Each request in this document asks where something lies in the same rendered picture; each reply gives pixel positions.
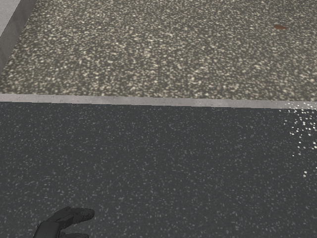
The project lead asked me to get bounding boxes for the robot left hand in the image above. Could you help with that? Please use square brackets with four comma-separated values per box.
[33, 206, 95, 238]

